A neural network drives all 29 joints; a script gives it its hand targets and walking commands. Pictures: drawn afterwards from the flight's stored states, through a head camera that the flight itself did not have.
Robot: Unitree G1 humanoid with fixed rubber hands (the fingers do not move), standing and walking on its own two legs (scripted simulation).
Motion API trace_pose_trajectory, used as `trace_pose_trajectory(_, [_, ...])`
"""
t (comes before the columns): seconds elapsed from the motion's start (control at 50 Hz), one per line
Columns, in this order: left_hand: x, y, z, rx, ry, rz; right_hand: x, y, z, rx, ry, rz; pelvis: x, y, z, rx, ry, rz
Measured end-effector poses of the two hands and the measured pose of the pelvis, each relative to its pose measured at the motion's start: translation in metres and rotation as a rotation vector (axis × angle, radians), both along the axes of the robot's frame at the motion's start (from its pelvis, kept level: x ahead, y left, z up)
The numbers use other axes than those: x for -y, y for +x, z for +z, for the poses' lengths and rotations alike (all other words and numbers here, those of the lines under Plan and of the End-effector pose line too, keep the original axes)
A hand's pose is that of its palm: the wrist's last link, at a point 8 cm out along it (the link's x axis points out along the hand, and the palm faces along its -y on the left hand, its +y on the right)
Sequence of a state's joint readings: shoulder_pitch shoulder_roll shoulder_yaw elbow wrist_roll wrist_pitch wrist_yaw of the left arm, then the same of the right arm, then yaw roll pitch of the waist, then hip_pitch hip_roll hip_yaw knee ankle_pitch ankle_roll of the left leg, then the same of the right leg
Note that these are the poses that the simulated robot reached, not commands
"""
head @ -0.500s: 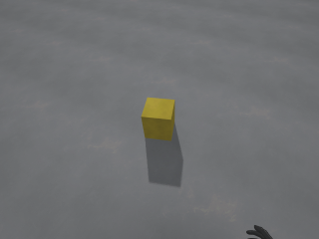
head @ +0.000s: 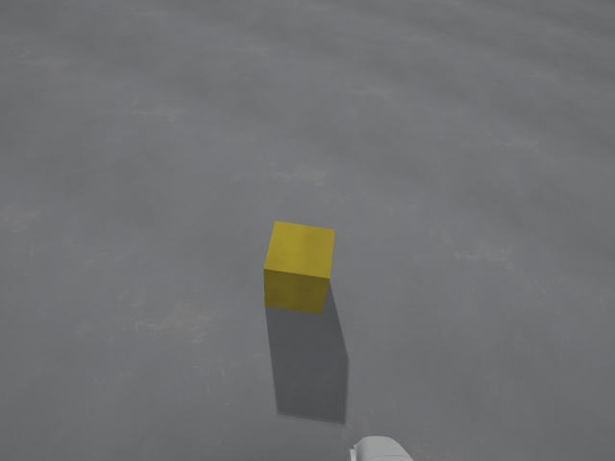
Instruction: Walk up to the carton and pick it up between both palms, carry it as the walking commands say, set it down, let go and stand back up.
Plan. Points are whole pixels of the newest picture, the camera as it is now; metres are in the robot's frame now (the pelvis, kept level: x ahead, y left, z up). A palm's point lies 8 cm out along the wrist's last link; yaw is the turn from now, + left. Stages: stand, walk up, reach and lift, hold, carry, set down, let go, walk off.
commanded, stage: walk up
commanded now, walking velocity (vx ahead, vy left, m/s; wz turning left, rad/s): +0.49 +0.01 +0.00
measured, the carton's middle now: (298, 268) +0.79 -0.04 -0.65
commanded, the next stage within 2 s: none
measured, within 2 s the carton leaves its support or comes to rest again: neither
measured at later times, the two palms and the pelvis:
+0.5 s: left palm (182, 323) +0.34 +0.20 -0.12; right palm (495, 362) +0.28 -0.33 -0.13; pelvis +0.24 -0.06 -0.01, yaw +0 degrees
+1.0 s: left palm (154, 312) +0.38 +0.25 -0.14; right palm (449, 285) +0.40 -0.26 -0.09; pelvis +0.31 +0.00 +0.00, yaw +0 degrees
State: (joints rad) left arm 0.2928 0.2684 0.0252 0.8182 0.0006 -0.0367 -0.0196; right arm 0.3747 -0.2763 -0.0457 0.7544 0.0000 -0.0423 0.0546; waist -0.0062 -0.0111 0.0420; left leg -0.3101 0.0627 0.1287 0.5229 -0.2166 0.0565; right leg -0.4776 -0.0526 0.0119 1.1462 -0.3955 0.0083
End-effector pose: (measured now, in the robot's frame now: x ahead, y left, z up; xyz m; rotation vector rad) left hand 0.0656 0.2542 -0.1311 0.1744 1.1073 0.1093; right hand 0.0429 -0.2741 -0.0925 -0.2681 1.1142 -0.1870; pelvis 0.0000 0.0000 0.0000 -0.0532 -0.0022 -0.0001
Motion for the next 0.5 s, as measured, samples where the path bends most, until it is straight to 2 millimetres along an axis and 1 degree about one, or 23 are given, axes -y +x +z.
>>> trace_pose_trajectory(0.04, [-0.001,0.022,0.004,0.014,-0.015,-0.005,-0.001,-0.003,0.005,-0.033,-0.009,-0.018,-0.003,0.017,0.004,0.012,-0.005,0.0])
trace_pose_trajectory(0.08, [-0.001,0.042,0.007,0.019,-0.028,-0.008,-0.002,0.001,0.009,-0.053,-0.013,-0.03,-0.003,0.034,0.008,0.021,-0.008,0.001])
trace_pose_trajectory(0.14, [0.002,0.072,0.01,0.02,-0.04,-0.012,-0.003,0.018,0.012,-0.065,-0.013,-0.04,-0.002,0.059,0.011,0.025,-0.009,0.002])
trace_pose_trajectory(0.2, [0.007,0.102,0.013,0.024,-0.041,-0.015,0.001,0.044,0.012,-0.067,-0.012,-0.042,0.003,0.085,0.012,0.023,-0.005,0.003])
trace_pose_trajectory(0.26, [0.013,0.138,0.014,0.035,-0.032,-0.017,0.007,0.073,0.007,-0.073,-0.003,-0.041,0.01,0.114,0.01,0.016,0.005,0.004])
trace_pose_trajectory(0.32, [0.022,0.178,0.013,0.047,-0.014,-0.021,0.016,0.105,-0.004,-0.084,0.015,-0.038,0.021,0.147,0.004,0.006,0.023,0.006])
trace_pose_trajectory(0.38, [0.035,0.222,0.011,0.06,0.009,-0.024,0.029,0.143,-0.02,-0.091,0.037,-0.035,0.036,0.184,-0.006,-0.013,0.047,0.007])
trace_pose_trajectory(0.42, [0.045,0.25,0.005,0.07,0.028,-0.027,0.04,0.17,-0.035,-0.092,0.051,-0.035,0.049,0.211,-0.016,-0.023,0.064,0.007])
trace_pose_trajectory(0.44, [0.051,0.261,0.004,0.069,0.036,-0.032,0.045,0.185,-0.042,-0.089,0.058,-0.036,0.054,0.221,-0.02,-0.022,0.055,0.001])
trace_pose_trajectory(0.46, [0.056,0.27,0.005,0.067,0.044,-0.037,0.048,0.201,-0.045,-0.081,0.065,-0.034,0.058,0.23,-0.02,-0.023,0.056,-0.004])
trace_pose_trajectory(0.5, [0.057,0.277,0.013,0.05,0.073,-0.024,0.051,0.234,-0.042,-0.061,0.077,-0.02,0.063,0.243,-0.013,-0.024,0.07,0.002])
